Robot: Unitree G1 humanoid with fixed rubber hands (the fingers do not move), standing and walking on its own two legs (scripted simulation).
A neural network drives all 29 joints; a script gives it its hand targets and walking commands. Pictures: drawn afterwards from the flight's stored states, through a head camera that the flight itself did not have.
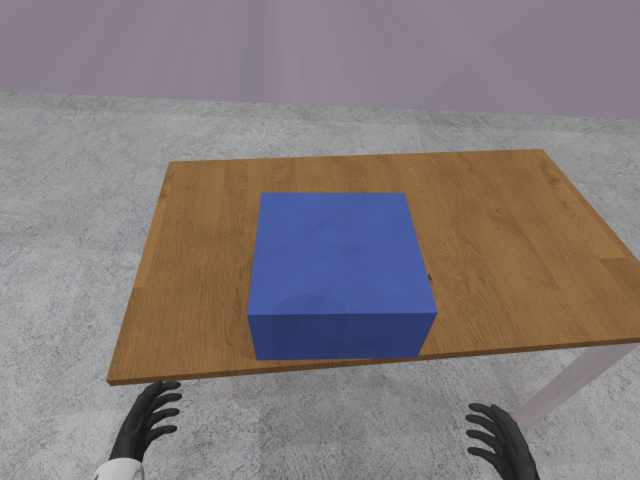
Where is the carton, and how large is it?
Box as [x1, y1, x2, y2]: [247, 193, 437, 359]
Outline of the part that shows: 261,193 247,311 256,359 416,357 437,312 404,193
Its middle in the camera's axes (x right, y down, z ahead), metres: +0.03 +0.06 +0.68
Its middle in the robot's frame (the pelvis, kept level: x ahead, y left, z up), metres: +0.47 +0.00 -0.07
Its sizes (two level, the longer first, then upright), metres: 0.271 0.264 0.142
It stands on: a table, 0.64 m high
